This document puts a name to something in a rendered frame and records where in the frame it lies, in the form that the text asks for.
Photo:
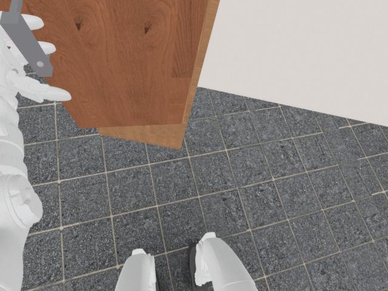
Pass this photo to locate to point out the left robot upper arm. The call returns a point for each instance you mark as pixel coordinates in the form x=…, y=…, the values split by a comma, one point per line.
x=20, y=208

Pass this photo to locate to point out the cupboard door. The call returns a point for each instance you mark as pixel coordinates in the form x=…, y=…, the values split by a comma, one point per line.
x=124, y=62

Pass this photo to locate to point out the robot left thigh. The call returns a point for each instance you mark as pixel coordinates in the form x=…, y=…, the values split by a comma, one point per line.
x=137, y=273

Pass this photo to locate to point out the robot left forearm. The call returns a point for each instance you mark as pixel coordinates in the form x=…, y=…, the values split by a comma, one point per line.
x=11, y=138

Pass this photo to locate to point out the handle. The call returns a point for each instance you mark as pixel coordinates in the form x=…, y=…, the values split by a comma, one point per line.
x=19, y=32

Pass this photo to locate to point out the left robot hand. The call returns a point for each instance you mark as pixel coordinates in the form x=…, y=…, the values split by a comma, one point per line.
x=13, y=59

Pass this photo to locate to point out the right robot foot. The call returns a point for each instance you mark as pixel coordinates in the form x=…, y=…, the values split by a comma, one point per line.
x=191, y=253

